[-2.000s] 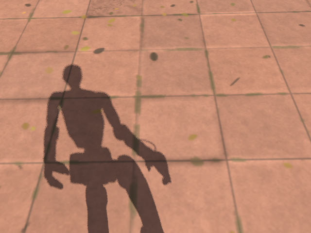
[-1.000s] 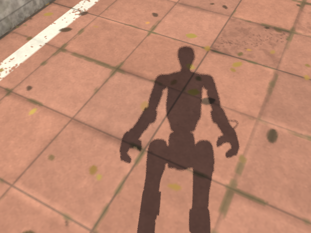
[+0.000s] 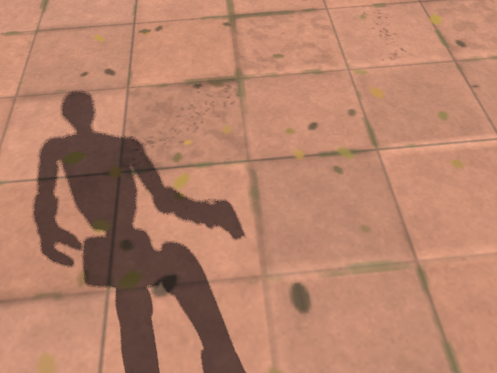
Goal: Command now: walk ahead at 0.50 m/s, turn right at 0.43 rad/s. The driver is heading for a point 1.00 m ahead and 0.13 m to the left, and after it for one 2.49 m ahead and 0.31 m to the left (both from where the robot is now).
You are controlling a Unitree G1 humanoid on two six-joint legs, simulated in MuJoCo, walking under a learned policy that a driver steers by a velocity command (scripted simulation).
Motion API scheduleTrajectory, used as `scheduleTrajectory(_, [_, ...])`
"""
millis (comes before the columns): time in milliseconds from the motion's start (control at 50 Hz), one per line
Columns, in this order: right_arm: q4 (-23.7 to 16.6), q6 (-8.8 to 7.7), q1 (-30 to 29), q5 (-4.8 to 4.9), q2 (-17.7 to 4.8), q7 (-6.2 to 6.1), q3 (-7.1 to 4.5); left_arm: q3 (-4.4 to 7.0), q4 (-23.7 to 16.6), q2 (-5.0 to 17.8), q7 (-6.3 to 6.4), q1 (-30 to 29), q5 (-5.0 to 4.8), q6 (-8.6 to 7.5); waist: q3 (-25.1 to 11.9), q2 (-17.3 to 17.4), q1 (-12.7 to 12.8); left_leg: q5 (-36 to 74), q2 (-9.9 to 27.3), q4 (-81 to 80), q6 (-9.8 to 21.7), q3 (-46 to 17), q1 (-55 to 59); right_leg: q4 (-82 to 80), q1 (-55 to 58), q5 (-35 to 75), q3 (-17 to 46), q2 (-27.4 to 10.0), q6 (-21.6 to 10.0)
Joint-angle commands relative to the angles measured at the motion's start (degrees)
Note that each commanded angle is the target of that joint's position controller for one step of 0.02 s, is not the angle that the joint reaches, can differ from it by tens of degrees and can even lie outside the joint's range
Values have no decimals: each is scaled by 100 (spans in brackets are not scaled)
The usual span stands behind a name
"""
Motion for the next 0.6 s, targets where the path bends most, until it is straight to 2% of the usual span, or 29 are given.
scheduleTrajectory(20, [-250,9,39,-36,-305,6,-53,225,-353,857,115,-263,-17,-139,-361,-433,-136,1114,3,-974,-141,97,138,-971,-4,1606,1005,-1336,-979])
scheduleTrajectory(80, [-358,-44,-607,32,-178,94,26,219,-156,896,133,58,-52,-134,-242,-524,190,2223,-232,-2148,-85,199,575,-957,-56,973,805,-1227,-743])
scheduleTrajectory(120, [-448,-74,-896,102,-262,149,12,228,-20,959,118,278,-76,-135,-122,-553,319,2305,-293,-2505,0,159,571,-901,197,674,990,-1405,-734])
scheduleTrajectory(160, [-538,-106,-1063,111,-372,198,-21,230,89,961,115,427,-90,-114,-37,-576,357,1991,-326,-2794,149,109,398,-674,664,699,1206,-1612,-700])
scheduleTrajectory(220, [-548,-137,-845,106,-496,231,-83,252,193,998,132,460,-74,-41,-45,-754,186,1250,-424,-3033,408,190,626,-311,1177,1319,1432,-1830,-554])
scheduleTrajectory(240, [-466,-149,-487,93,-565,215,-135,243,184,984,136,361,-79,-17,-200,-771,-44,1173,-551,-3225,536,343,1146,61,1206,2033,1336,-1707,-452])
scheduleTrajectory(260, [-299,-163,176,57,-760,181,-239,188,162,846,138,333,-51,-6,-694,-653,-358,1367,-501,-3225,735,334,2173,899,1055,2656,1075,-1385,-293])
scheduleTrajectory(280, [-197,-168,1136,-14,-1081,146,-317,78,15,615,158,309,48,-4,-1579,-151,-750,1616,400,-3023,1137,-646,3738,2499,210,1708,731,-995,-56])
scheduleTrajectory(300, [33,-102,1619,-7,-1478,180,-445,-46,-16,169,146,1146,-74,-103,-2275,1624,-464,309,1547,-3537,2084,-3238,5669,4527,-1991,-1581,264,-85,404])
scheduleTrajectory(320, [42,-80,1702,166,-923,209,-305,14,46,629,135,883,-121,-156,-2043,1185,-687,-1070,1566,-4097,1998,-3971,5674,5122,-2813,-2298,739,-271,416])
scheduleTrajectory(340, [-2,-52,1356,159,-677,178,-224,99,-79,904,117,230,-187,-177,-1198,654,-748,-1178,1386,-4203,1726,-3161,4993,5242,-3140,-1820,642,-555,389])
scheduleTrajectory(360, [-71,-13,1003,82,-611,159,-182,73,-178,844,125,-148,-136,-191,-782,210,-617,-671,1155,-4283,1585,-2539,4272,5030,-3021,-1365,385,-823,385])
scheduleTrajectory(380, [-77,4,792,42,-503,161,-138,83,-231,782,119,-337,-49,-202,-420,121,-491,-104,952,-4438,1591,-2123,3675,4649,-2918,-1068,302,-984,412])
scheduleTrajectory(400, [-89,-14,681,-6,-418,154,-99,97,-214,713,109,-255,-26,-187,-370,274,-320,347,787,-4563,1548,-1817,3306,4396,-2598,-848,299,-1139,427])
scheduleTrajectory(420, [-81,-26,637,2,-386,158,-89,84,-171,619,99,-130,-39,-161,-379,386,-232,635,675,-4682,1558,-1599,3117,4220,-2385,-763,249,-1175,463])
scheduleTrajectory(460, [-7,-58,673,65,-468,148,-111,49,-139,456,101,-82,-27,-112,-357,385,-156,1148,634,-4852,1646,-1228,2902,3859,-2317,-667,129,-1226,551])
scheduleTrajectory(520, [119,-31,783,94,-663,94,-165,-12,-269,324,107,-578,14,-122,-202,225,-255,1630,577,-5050,1641,-771,2875,2926,-2497,119,39,-1291,676])
scheduleTrajectory(600, [307,41,1075,155,-758,58,-175,-66,-389,201,31,-1296,-21,-201,-61,220,-529,1763,367,-5045,1421,-228,2918,1581,-2150,1265,-148,-1123,682])
Velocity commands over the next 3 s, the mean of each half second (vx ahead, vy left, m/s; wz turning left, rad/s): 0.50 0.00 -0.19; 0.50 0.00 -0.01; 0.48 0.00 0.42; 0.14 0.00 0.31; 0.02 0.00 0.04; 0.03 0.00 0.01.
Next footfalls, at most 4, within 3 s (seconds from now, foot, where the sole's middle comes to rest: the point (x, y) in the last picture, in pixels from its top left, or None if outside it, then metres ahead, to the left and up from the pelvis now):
0.26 left None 0.33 0.15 -0.78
0.80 right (314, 317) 0.61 -0.11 -0.78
1.34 left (233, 225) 0.91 0.13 -0.78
1.78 right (276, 167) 1.15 -0.01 -0.78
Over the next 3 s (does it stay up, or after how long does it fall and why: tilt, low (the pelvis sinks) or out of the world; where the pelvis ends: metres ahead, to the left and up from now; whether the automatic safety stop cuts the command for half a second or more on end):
stays up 1.04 0.09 -0.01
